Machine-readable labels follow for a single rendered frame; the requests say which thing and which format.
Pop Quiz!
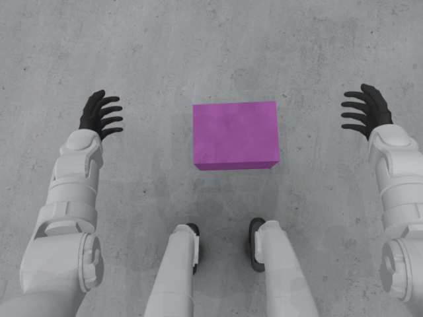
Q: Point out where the right robot upper arm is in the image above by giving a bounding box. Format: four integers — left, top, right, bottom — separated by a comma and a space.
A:
380, 238, 423, 317

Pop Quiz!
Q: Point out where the right robot foot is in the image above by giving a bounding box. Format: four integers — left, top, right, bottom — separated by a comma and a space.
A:
249, 217, 265, 272

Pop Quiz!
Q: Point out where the left robot foot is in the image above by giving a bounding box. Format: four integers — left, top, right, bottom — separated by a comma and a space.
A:
186, 223, 200, 275

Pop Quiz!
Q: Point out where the robot left forearm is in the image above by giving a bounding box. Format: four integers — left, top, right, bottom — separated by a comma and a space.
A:
20, 129, 104, 293

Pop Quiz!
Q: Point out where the robot foot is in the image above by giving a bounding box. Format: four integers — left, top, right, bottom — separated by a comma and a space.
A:
186, 223, 200, 275
249, 217, 265, 272

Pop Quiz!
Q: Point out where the robot right hand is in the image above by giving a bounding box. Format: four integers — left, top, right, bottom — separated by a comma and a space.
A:
341, 84, 393, 141

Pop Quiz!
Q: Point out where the left robot upper arm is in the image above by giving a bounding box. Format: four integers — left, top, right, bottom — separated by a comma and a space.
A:
0, 232, 104, 317

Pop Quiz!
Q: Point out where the robot right forearm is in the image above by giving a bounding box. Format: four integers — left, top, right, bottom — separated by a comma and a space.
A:
367, 124, 423, 240

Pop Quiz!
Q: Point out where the carton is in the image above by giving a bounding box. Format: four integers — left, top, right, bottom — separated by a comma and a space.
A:
193, 101, 280, 170

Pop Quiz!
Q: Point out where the robot left hand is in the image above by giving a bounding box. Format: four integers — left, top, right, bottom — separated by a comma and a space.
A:
79, 90, 123, 142

